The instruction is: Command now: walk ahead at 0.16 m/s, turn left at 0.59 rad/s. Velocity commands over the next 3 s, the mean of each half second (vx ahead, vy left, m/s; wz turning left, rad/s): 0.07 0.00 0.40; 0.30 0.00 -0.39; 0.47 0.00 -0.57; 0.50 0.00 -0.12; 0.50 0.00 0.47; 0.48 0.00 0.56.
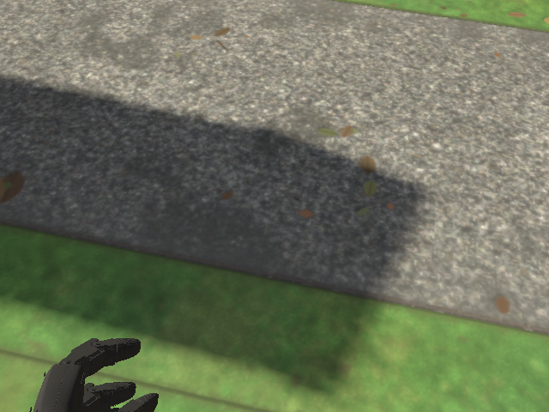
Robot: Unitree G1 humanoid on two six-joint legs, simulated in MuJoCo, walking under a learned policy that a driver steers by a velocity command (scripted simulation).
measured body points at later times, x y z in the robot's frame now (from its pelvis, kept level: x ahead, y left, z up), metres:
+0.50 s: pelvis +0.07 +0.01 +0.00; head +0.10 +0.03 +0.45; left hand +0.13 +0.29 -0.13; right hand +0.28 -0.21 -0.10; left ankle +0.06 +0.14 -0.74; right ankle +0.16 -0.11 -0.73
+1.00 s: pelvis +0.19 -0.04 +0.01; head +0.21 -0.07 +0.46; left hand +0.29 +0.23 -0.10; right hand +0.31 -0.33 -0.11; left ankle +0.19 +0.12 -0.65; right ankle +0.17 -0.11 -0.73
